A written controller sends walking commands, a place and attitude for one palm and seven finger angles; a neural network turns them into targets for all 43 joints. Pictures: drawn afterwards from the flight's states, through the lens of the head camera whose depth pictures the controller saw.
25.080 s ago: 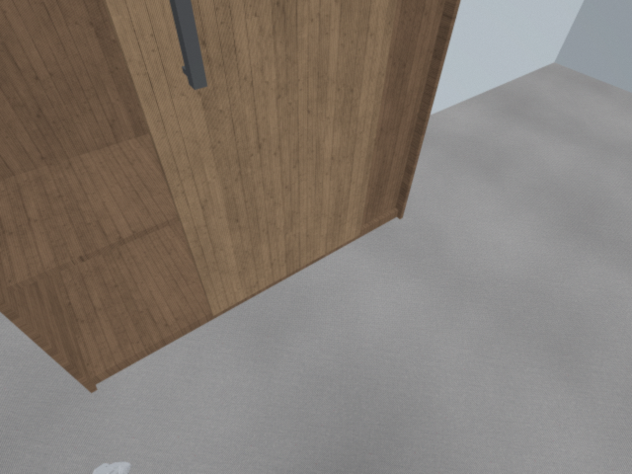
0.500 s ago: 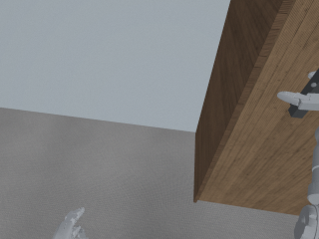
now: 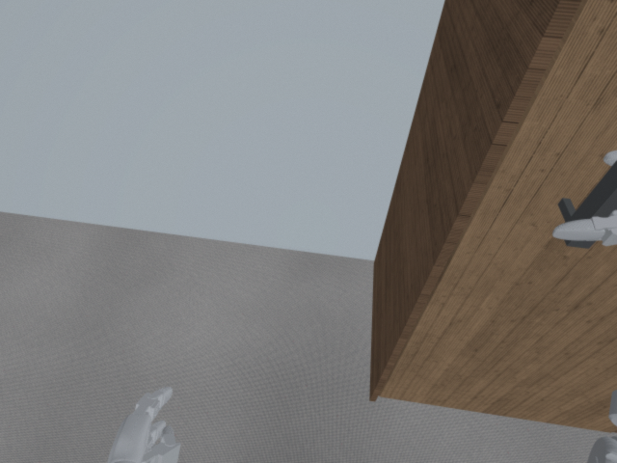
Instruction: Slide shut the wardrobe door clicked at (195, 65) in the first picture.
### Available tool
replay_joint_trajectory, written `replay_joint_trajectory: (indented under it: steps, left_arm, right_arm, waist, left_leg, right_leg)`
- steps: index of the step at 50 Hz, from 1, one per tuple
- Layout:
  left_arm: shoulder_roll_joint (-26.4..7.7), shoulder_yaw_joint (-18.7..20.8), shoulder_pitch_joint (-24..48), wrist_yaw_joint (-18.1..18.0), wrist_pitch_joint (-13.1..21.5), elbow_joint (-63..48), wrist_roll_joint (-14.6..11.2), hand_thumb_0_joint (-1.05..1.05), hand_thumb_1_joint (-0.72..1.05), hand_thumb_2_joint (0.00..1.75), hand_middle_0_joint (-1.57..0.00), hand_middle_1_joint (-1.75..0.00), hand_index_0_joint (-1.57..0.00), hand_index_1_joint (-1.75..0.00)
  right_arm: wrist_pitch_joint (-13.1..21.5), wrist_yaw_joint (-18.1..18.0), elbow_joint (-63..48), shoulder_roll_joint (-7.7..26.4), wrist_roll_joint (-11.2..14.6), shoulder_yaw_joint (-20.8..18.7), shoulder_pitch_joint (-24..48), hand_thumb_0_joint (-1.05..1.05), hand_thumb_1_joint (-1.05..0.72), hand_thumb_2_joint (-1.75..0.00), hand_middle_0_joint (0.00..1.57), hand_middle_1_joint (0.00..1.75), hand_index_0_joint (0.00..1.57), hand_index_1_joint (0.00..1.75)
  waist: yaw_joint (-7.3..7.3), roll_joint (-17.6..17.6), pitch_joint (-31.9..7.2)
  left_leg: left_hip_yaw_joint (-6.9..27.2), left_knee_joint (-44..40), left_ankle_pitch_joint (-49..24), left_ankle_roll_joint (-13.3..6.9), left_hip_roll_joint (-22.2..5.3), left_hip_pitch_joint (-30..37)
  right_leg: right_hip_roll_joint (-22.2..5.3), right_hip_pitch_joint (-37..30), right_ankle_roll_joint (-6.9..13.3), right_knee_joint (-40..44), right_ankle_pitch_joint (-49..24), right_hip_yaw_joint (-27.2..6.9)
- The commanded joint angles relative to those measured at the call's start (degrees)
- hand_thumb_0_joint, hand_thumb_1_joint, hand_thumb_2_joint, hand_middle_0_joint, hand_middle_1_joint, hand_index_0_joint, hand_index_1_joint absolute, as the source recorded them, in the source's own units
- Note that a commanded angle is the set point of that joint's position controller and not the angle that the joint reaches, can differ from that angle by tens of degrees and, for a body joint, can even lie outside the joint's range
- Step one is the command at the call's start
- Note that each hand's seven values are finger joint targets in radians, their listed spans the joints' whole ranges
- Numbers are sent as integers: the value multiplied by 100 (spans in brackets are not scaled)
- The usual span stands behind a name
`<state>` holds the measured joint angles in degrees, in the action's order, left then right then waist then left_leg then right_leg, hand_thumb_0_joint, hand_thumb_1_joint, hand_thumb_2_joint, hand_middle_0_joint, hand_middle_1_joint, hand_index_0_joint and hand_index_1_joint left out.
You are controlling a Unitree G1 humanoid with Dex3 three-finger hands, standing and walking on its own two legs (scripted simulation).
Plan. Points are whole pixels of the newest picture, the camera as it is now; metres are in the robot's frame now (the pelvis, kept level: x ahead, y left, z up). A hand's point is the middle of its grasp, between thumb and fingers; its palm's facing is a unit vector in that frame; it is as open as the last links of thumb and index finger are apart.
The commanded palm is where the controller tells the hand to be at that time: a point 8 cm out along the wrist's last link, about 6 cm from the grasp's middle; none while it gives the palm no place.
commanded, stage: slip the hand off the handle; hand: right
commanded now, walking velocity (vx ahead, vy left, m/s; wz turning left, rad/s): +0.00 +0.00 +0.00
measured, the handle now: out of the picture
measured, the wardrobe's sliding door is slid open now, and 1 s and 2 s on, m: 0.00 0.00 0.00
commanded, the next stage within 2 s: draw the hand back to the body in 1.10 s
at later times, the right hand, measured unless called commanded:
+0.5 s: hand out of the picture +0.34 -0.38 +0.23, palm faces +0.50 +0.85 -0.18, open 14.7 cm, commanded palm +0.28 -0.40 +0.23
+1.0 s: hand out of the picture +0.24 -0.37 +0.23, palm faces +0.52 +0.84 -0.17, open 14.7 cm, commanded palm +0.20 -0.40 +0.23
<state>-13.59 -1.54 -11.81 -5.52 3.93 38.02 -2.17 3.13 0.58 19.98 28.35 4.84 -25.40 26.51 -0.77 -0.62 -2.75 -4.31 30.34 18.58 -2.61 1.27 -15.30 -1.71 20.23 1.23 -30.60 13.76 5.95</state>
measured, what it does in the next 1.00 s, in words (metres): stands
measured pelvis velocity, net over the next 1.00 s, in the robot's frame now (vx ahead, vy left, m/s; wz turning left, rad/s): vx -0.02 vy -0.02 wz -0.03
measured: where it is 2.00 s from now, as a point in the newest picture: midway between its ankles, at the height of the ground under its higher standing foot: outside the picture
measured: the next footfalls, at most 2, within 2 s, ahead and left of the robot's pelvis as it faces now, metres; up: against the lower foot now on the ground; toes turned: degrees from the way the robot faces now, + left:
none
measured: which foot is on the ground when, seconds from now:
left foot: down 0.00-1.00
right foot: down 0.00-1.00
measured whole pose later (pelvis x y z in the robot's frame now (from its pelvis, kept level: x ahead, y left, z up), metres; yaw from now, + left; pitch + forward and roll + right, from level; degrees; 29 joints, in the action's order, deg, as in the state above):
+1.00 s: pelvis -0.02 -0.02 +0.00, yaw -2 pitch +0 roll +1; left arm -13.4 -3.7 -10.3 -7.7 7.2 36.7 -2.5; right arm -0.4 6.6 1.9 28.9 11.2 -31.8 9.0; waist -4.6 -1.1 -3.3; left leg -5.3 29.5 17.3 -0.9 0.0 -12.3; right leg -0.2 18.5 3.1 -31.4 13.2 4.9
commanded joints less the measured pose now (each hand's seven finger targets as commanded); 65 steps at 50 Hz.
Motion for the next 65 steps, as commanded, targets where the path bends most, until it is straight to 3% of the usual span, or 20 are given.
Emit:
replay_joint_trajectory:
  steps: [1,5,8,10,12,13,15,20,26,29,31,37,45,46,50,55,61,62,64,65]
  left_arm:
    - [-861,309,53,-97,149,-736,-4,0,90,90,-20,-30,-20,-30]
    - [-865,293,55,-103,131,-769,-18,0,90,90,-20,-30,-20,-30]
    - [-899,299,8,-136,119,-758,-26,0,90,90,-20,-30,-20,-30]
    - [-944,285,-13,-183,125,-698,-48,0,90,90,-20,-30,-20,-30]
    - [-981,294,-53,-214,137,-678,-54,0,90,90,-20,-30,-20,-30]
    - [-982,299,-80,-230,141,-664,-52,0,90,90,-20,-30,-20,-30]
    - [-986,286,-99,-239,171,-652,-48,0,90,90,-20,-30,-20,-30]
    - [-1054,305,-229,-244,204,-609,-30,0,90,90,-20,-30,-20,-30]
    - [-1021,311,-79,-194,241,-866,-53,0,90,90,-20,-30,-20,-30]
    - [-991,286,34,-206,301,-913,-71,0,90,90,-20,-30,-20,-30]
    - [-987,272,120,-218,345,-926,-40,0,90,90,-20,-30,-20,-30]
    - [-878,194,383,-223,475,-980,-27,0,90,90,-20,-30,-20,-30]
    - [-790,115,611,-301,595,-965,-27,0,90,90,-20,-30,-20,-30]
    - [-797,115,609,-304,595,-946,-26,0,90,90,-20,-30,-20,-30]
    - [-732,56,737,-314,609,-964,-37,0,90,90,-20,-30,-20,-30]
    - [-702,25,818,-310,627,-995,-16,0,90,90,-20,-30,-20,-30]
    - [-712,-11,858,-392,652,-872,-16,0,90,90,-20,-30,-20,-30]
    - [-867,-41,868,-470,669,-820,-185,0,90,90,-20,-30,-20,-30]
    - [-854,-79,1065,-549,741,-1011,-292,0,90,90,-20,-30,-20,-30]
    - [-821,-115,1130,-555,789,-1084,-318,0,90,90,-20,-30,-20,-30]
  right_arm:
    - [241,-245,-1045,2194,6,-904,1953,0,55,-20,25,115,25,115]
    - [351,-45,-1065,2246,-89,-760,2084,0,55,-20,25,115,25,115]
    - [448,191,-999,2304,-30,-748,2072,0,55,-20,25,115,25,115]
    - [460,373,-656,2384,52,-742,2157,0,55,-20,25,115,25,115]
    - [521,528,-659,2446,146,-724,2397,0,55,-20,25,115,25,115]
    - [544,571,-552,2625,156,-873,2332,0,55,-20,25,115,25,115]
    - [624,645,-487,2572,163,-755,2480,0,55,-20,25,115,25,115]
    - [793,760,-191,2990,208,-1092,2396,0,55,-20,25,115,25,115]
    - [764,828,-918,2804,470,-1284,1370,0,55,-20,25,115,25,115]
    - [624,756,-1217,2583,566,-1264,1095,0,55,-20,25,115,25,115]
    - [554,641,-1533,2733,594,-1518,876,0,55,-20,25,115,25,115]
    - [304,480,-2341,2225,592,-1258,459,0,55,-20,25,115,25,115]
    - [21,544,-2966,1759,700,-950,134,0,55,-20,25,115,25,115]
    - [1,536,-3041,1887,718,-1085,87,0,55,-20,25,115,25,115]
    - [-129,564,-3203,1619,744,-890,-91,0,55,-20,25,115,25,115]
    - [-209,553,-3490,1686,785,-1064,-441,0,55,-20,25,115,25,115]
    - [-246,593,-3066,1714,791,-930,28,0,55,-20,25,115,25,115]
    - [-836,1126,-2172,1632,1176,-668,-361,0,55,-20,25,115,25,115]
    - [-1307,1620,-2777,1988,1320,-728,246,0,55,-20,25,115,25,115]
    - [-1526,1804,-2899,1976,1377,-671,298,0,55,-20,25,115,25,115]
  waist:
    - [-66,-107,-1529]
    - [22,-466,-1482]
    - [84,-462,-1473]
    - [152,-424,-1224]
    - [190,-485,-1355]
    - [140,-525,-1379]
    - [160,-656,-1358]
    - [87,-596,-1490]
    - [-148,-625,-1591]
    - [-153,-579,-1372]
    - [-249,-560,-1336]
    - [-235,-756,-1180]
    - [-194,-694,-928]
    - [-218,-667,-959]
    - [-227,-700,-807]
    - [-318,-646,-845]
    - [-169,-535,-489]
    - [-141,-553,-611]
    - [-213,-833,-962]
    - [-246,-975,-1042]
  left_leg:
    - [420,-329,-2264,231,-168,180]
    - [423,-326,-2195,216,-144,17]
    - [427,-349,-2095,217,-125,-60]
    - [432,-417,-1858,227,-125,-228]
    - [462,-440,-1735,229,-131,-269]
    - [456,-438,-1651,214,-119,-278]
    - [426,-424,-1509,189,-101,-406]
    - [431,-374,-1374,178,-82,-389]
    - [397,-300,-1395,151,-58,-222]
    - [305,-351,-1074,160,-12,-461]
    - [326,-384,-969,139,-32,-351]
    - [267,-403,-869,128,-38,-433]
    - [197,-503,-761,122,-18,-506]
    - [227,-538,-762,109,-29,-416]
    - [177,-577,-742,117,-27,-425]
    - [172,-619,-813,107,-34,-233]
    - [261,-782,-430,131,-82,-411]
    - [305,-878,-472,131,-138,-70]
    - [313,-897,-681,128,-154,111]
    - [307,-876,-823,103,-164,166]
  right_leg:
    - [-4,-1108,114,86,-1766,-389]
    - [5,-1211,114,87,-1754,-386]
    - [8,-1222,127,65,-1662,-413]
    - [6,-1099,126,65,-1428,-437]
    - [17,-1114,137,35,-1325,-455]
    - [13,-1099,134,29,-1291,-485]
    - [21,-1131,130,28,-1248,-536]
    - [10,-995,134,-13,-1177,-581]
    - [-13,-984,130,-14,-1244,-575]
    - [-47,-1086,111,115,-1051,-646]
    - [-63,-1026,100,162,-956,-657]
    - [-69,-1227,58,312,-841,-718]
    - [-41,-1456,10,498,-503,-905]
    - [-32,-1425,12,467,-518,-859]
    - [-3,-1470,-13,552,-448,-891]
    - [35,-1474,-11,559,-589,-863]
    - [33,-1273,14,558,-53,-847]
    - [25,-1266,11,696,85,-912]
    - [64,-1499,65,607,-257,-898]
    - [68,-1628,67,581,-440,-926]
